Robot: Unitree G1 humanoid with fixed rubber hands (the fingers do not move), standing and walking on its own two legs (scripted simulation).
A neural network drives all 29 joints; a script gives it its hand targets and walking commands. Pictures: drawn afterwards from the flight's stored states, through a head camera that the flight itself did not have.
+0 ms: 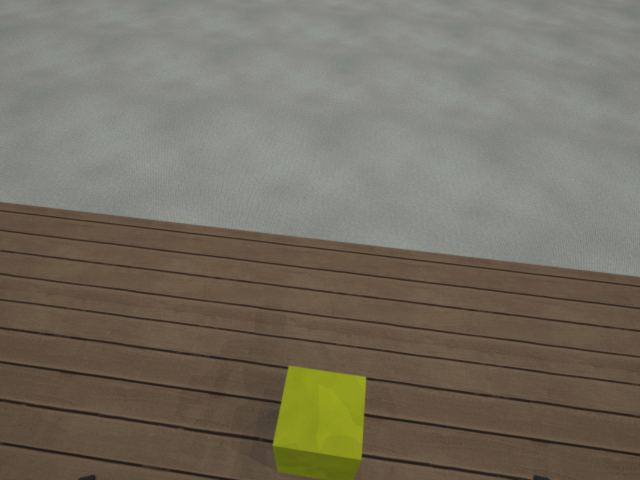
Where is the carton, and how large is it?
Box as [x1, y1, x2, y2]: [273, 366, 365, 479]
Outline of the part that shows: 289,366 273,441 273,450 277,471 322,479 353,479 361,459 365,377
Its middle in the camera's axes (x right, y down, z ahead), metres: +0.00 +0.52 +1.07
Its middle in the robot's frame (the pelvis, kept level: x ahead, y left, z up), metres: +0.41 -0.01 -0.66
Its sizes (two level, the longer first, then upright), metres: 0.210 0.200 0.250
